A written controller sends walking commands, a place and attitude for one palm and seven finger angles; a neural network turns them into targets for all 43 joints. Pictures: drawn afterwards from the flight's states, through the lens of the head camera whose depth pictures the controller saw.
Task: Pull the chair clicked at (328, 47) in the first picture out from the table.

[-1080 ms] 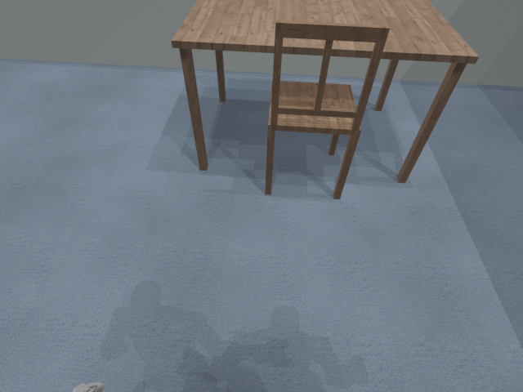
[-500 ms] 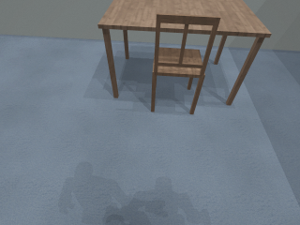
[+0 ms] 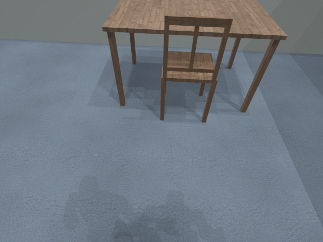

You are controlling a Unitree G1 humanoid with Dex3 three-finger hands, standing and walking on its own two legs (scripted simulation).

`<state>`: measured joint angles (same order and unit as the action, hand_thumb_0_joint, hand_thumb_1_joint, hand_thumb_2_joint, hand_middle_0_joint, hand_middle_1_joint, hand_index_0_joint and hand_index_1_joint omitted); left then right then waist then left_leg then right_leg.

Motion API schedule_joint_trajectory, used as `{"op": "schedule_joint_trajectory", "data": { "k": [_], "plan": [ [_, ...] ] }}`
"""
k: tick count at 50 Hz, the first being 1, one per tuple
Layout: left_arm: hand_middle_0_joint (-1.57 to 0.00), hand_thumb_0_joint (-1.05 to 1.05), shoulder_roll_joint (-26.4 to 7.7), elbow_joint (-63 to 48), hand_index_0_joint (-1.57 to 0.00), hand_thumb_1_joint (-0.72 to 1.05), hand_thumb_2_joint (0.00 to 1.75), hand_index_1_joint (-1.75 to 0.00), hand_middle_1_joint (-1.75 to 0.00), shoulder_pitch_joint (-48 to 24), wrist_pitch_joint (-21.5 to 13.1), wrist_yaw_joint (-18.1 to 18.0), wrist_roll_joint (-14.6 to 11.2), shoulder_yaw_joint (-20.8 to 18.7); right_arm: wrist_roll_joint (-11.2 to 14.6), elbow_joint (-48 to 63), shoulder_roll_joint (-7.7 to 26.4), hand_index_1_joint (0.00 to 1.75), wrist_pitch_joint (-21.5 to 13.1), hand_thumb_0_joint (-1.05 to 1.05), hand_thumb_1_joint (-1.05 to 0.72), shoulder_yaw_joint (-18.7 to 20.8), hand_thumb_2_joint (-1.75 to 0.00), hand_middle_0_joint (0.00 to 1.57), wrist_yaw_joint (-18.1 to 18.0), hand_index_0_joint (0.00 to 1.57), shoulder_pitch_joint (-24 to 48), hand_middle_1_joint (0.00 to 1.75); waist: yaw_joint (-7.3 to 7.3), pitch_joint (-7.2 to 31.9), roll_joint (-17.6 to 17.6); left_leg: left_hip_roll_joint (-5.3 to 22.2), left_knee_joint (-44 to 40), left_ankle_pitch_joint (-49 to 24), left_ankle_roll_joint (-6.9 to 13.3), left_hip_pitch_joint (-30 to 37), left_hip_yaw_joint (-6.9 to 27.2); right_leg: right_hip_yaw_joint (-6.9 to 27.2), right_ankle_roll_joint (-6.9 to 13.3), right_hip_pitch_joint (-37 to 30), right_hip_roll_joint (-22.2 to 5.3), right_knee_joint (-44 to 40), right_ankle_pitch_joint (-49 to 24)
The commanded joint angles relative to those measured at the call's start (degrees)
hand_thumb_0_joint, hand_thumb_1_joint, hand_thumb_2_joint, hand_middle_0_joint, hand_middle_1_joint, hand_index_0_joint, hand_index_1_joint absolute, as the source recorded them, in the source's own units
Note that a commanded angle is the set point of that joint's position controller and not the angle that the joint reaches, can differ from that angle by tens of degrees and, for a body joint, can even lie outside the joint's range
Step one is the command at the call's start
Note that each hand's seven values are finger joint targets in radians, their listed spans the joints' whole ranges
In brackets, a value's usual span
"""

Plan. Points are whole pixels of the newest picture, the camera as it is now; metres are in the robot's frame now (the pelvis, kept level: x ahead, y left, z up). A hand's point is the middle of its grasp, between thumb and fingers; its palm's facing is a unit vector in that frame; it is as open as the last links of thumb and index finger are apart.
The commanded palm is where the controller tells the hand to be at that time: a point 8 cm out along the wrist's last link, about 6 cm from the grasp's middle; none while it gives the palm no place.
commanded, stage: look at it before walking up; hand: left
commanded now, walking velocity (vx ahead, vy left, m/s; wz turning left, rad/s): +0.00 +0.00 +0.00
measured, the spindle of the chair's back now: (193, 48) +1.21 -0.13 -0.11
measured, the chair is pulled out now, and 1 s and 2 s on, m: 0.00 0.00 0.00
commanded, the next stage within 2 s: walk to a spot facing it in 0.46 s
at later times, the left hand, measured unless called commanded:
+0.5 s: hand out of the picture +0.07 +0.24 -0.16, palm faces -0.02 -0.95 -0.33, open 7.4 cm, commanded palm none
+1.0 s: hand out of the picture +0.06 +0.17 -0.18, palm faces -0.10 -0.96 -0.25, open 7.4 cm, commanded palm none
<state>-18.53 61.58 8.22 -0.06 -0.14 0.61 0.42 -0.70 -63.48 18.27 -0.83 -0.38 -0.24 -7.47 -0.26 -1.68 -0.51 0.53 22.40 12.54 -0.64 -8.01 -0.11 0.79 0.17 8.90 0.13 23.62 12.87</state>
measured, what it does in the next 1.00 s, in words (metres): stands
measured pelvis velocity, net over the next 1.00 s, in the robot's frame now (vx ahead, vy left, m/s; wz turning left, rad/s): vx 0.01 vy -0.03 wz -0.18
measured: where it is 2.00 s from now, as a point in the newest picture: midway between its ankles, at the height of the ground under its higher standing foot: (180, 233)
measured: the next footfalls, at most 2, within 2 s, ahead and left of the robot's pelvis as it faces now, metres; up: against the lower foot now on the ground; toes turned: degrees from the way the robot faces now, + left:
left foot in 1.40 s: +0.30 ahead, +0.07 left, +0.00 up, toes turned -20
right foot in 1.92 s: +0.36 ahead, -0.28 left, +0.00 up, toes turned -50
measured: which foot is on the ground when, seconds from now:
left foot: down 0.00-0.94, up 0.96-1.00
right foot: down 0.00-1.00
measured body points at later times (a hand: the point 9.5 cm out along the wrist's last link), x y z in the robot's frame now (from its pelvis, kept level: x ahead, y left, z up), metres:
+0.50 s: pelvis +0.01 +0.00 +0.00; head +0.01 +0.00 +0.45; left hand +0.07 +0.29 -0.13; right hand +0.08 -0.29 -0.13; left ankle +0.00 +0.13 -0.74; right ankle +0.00 -0.12 -0.74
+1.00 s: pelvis +0.01 -0.03 -0.02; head +0.02 -0.04 +0.42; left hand +0.07 +0.22 -0.16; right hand +0.02 -0.29 -0.18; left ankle -0.01 +0.12 -0.71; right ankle -0.01 -0.10 -0.74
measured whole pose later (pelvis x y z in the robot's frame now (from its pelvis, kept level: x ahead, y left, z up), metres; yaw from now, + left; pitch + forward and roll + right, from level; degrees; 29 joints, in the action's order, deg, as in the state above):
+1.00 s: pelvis +0.01 -0.03 -0.02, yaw -10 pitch -1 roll +0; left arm -12.1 54.3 18.8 0.3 1.1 1.4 -2.3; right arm -1.2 -57.6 14.2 1.9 2.0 0.1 -13.0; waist -2.7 -2.0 1.8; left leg 5.3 54.1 29.4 -1.5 -19.5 -4.1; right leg -1.5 3.7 16.1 2.8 39.1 21.1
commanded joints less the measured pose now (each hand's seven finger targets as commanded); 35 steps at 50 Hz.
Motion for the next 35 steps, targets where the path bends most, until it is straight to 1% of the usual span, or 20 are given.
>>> {"op": "schedule_joint_trajectory", "data": {
  "k": [1,3,5,7,12,17,19,21,23,24,28,29,30,31,32,33,35],
  "plan": [
    [-0.20,0.00,-11.69,-3.52,-0.20,0.90,0.90,-0.30,-0.30,-1.76,-1.22,-0.62,-0.01,-2.28,0.19,3.75,11.51,0.30,-1.08,0.00,-0.90,2.18,-0.90,0.20,-0.56,0.20,2.58,0.30,0.03,2.45,0.62,5.98,-3.72,-7.15,2.20,-0.19,5.47,6.02,1.78,0.65,-6.59,-4.44,-6.42],
    [-0.20,0.00,-11.60,-3.41,-0.20,0.90,0.90,-0.30,-0.30,-1.71,-1.23,-0.61,-0.02,-2.25,0.20,3.59,11.42,0.30,-1.12,0.00,-0.90,2.11,-0.90,0.20,-0.58,0.20,2.44,0.30,0.12,2.77,0.10,6.11,-3.81,-7.32,2.20,0.00,5.37,5.90,1.66,0.33,-6.62,-4.49,-6.66],
    [-0.20,0.00,-11.57,-3.34,-0.20,0.90,0.90,-0.30,-0.30,-1.77,-1.24,-0.61,-0.03,-2.27,0.14,3.59,11.56,0.30,-1.15,0.00,-0.90,2.11,-0.90,0.20,-0.60,0.20,2.57,0.30,0.11,2.80,0.79,6.15,-4.05,-7.47,2.19,0.28,5.38,6.02,1.71,0.32,-6.59,-4.51,-6.95],
    [-0.20,0.00,-11.66,-3.34,-0.20,0.90,0.90,-0.30,-0.30,-1.71,-1.26,-0.61,0.01,-2.31,0.24,3.52,11.50,0.30,-1.14,0.00,-0.90,2.11,-0.90,0.20,-0.57,0.20,2.56,0.30,0.03,2.93,0.13,6.28,-4.08,-7.26,2.20,0.12,5.29,5.82,1.63,0.04,-6.70,-4.61,-6.80],
    [-0.20,0.00,-11.65,-3.08,-0.20,0.90,0.90,-0.30,-0.30,-1.54,-1.25,-0.57,0.00,-2.23,0.24,3.44,11.50,0.30,-1.07,0.00,-0.90,2.04,-0.90,0.20,-0.57,0.20,2.67,0.30,0.03,2.64,0.30,6.16,-4.14,-7.12,2.14,0.35,5.33,5.97,1.62,0.39,-6.70,-4.99,-6.52],
    [-0.20,0.00,-11.67,-3.03,-0.20,0.90,0.90,-0.30,-0.30,-1.35,-1.32,-0.57,-0.01,-2.28,0.24,3.36,11.60,0.30,-1.12,0.00,-0.90,2.05,-0.90,0.20,-0.60,0.20,2.58,0.30,0.10,3.55,0.33,6.32,-4.10,-8.13,2.14,0.90,5.27,5.92,1.70,-0.27,-6.74,-4.77,-7.97],
    [-0.20,0.00,-11.78,-2.95,-0.20,0.90,0.90,-0.30,-0.30,-1.17,-1.46,-0.62,-0.05,-2.28,0.28,3.28,11.57,0.30,-1.22,0.00,-0.90,2.08,-0.90,0.20,-0.63,0.20,2.55,0.30,0.05,4.32,0.04,6.36,-3.83,-9.73,2.12,1.52,5.12,5.87,1.73,-1.01,-6.93,-4.54,-10.08],
    [-0.20,0.00,-11.90,-2.92,-0.20,0.90,0.90,-0.30,-0.30,-1.08,-1.49,-0.66,-0.03,-2.28,0.35,3.27,11.60,0.30,-1.10,0.00,-0.90,2.10,-0.90,0.20,-0.63,0.20,2.68,0.30,0.02,3.71,-0.43,6.32,-3.78,-9.80,2.06,1.43,5.04,5.93,1.80,-0.78,-6.92,-4.69,-10.73],
    [-0.20,0.00,-11.85,-2.80,-0.20,0.90,0.90,-0.30,-0.30,-1.12,-1.53,-0.69,-0.06,-2.25,0.28,3.16,11.58,0.30,-1.12,0.00,-0.90,2.06,-0.90,0.20,-0.65,0.20,2.75,0.30,0.11,3.74,0.23,6.36,-3.87,-10.20,1.99,1.66,4.97,5.98,1.83,-1.01,-7.04,-4.69,-11.54],
    [-0.20,0.00,-11.92,-2.85,-0.20,0.90,0.90,-0.30,-0.30,-1.29,-1.54,-0.68,-0.08,-2.29,0.27,3.13,11.59,0.30,-1.10,0.00,-0.90,2.08,-0.90,0.20,-0.67,0.20,2.59,0.30,0.15,3.62,-0.20,6.44,-3.99,-10.13,1.94,1.54,4.90,5.94,1.79,-1.06,-6.89,-4.59,-11.52],
    [-0.20,0.00,-11.95,-2.81,-0.20,0.90,0.90,-0.30,-0.30,-1.14,-1.55,-0.72,-0.06,-2.31,0.30,3.18,11.57,0.30,-1.13,0.00,-0.90,2.04,-0.90,0.20,-0.68,0.20,2.69,0.30,0.07,3.64,0.31,6.40,-4.15,-10.39,1.96,1.53,5.09,5.96,1.79,-1.51,-6.98,-4.82,-11.73],
    [-0.20,0.00,-11.99,-2.89,-0.20,0.90,0.90,-0.30,-0.30,-1.17,-1.47,-0.67,-0.05,-2.40,0.24,3.09,11.69,0.30,-1.16,0.00,-0.90,2.15,-0.90,0.20,-0.77,0.20,2.74,0.30,0.04,3.61,0.32,6.66,-3.97,-10.27,1.89,2.21,4.54,6.30,1.91,-0.97,-6.85,-4.82,-12.05],
    [-0.20,0.00,-12.10,-3.25,-0.20,0.90,0.90,-0.30,-0.30,-1.60,-1.20,-0.59,0.00,-2.55,0.19,3.36,11.78,0.30,-1.08,0.00,-0.90,2.37,-0.90,0.20,-0.90,0.20,2.52,0.30,0.21,2.52,0.15,6.75,-3.32,-10.13,1.77,2.28,3.95,6.87,2.05,0.32,-6.49,-4.31,-12.87],
    [-0.20,0.00,-10.33,-3.49,-0.20,0.90,0.90,-0.30,-0.30,-0.63,-0.66,-0.62,0.01,-2.53,0.17,3.52,9.96,0.30,-0.82,0.00,-0.90,2.25,-0.90,0.20,-1.00,0.20,1.42,0.30,0.29,2.57,0.31,6.94,-2.16,-10.04,1.52,2.45,2.93,7.29,1.98,1.37,-6.33,-3.31,-13.76],
    [-0.20,0.00,-8.02,-3.49,-0.20,0.90,0.90,-0.30,-0.30,0.58,0.05,-0.72,0.00,-2.18,0.13,3.47,7.31,0.30,-0.45,0.00,-0.90,1.86,-0.90,0.20,-1.12,0.20,-0.10,0.30,0.42,2.96,0.40,7.04,-1.06,-9.89,1.17,2.24,1.93,7.62,1.67,1.83,-6.21,-2.05,-14.73],
    [-0.20,0.00,-6.38,-3.89,-0.20,0.90,0.90,-0.30,-0.30,1.69,0.71,-0.78,0.03,-2.02,0.10,3.94,5.55,0.30,0.07,0.00,-0.90,1.77,-0.90,0.20,-1.24,0.20,-1.19,0.30,0.49,2.48,-0.28,7.17,-0.10,-8.62,0.81,1.78,0.88,7.91,1.43,3.17,-5.92,-1.03,-14.58],
    [-0.20,0.00,-6.40,-5.44,-0.20,0.90,0.90,-0.30,-0.30,2.54,1.48,-0.66,0.18,-2.52,0.07,5.39,6.00,0.30,0.65,0.00,-0.90,2.45,-0.90,0.20,-1.52,0.20,-2.05,0.30,0.58,1.74,0.50,7.84,1.13,-7.04,1.03,0.93,0.44,8.73,1.60,5.70,-5.03,1.50,-14.11]
  ]
}}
